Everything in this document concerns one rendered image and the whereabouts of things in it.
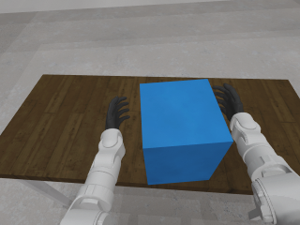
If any right robot upper arm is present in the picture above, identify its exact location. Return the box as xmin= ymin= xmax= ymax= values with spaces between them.
xmin=251 ymin=172 xmax=300 ymax=225

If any robot right forearm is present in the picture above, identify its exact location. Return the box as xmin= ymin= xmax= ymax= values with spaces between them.
xmin=230 ymin=112 xmax=300 ymax=182

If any left robot hand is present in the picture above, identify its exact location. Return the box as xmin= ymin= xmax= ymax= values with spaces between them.
xmin=105 ymin=96 xmax=130 ymax=130

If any carton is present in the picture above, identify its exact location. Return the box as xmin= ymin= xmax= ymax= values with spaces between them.
xmin=140 ymin=79 xmax=233 ymax=185

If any table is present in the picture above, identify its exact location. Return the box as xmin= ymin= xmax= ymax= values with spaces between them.
xmin=0 ymin=74 xmax=300 ymax=221

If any robot left forearm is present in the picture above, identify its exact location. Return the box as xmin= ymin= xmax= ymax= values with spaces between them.
xmin=60 ymin=128 xmax=126 ymax=225

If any left robot upper arm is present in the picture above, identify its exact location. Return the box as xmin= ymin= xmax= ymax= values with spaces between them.
xmin=61 ymin=208 xmax=112 ymax=225

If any right robot hand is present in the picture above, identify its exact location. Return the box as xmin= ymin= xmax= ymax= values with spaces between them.
xmin=212 ymin=83 xmax=244 ymax=122

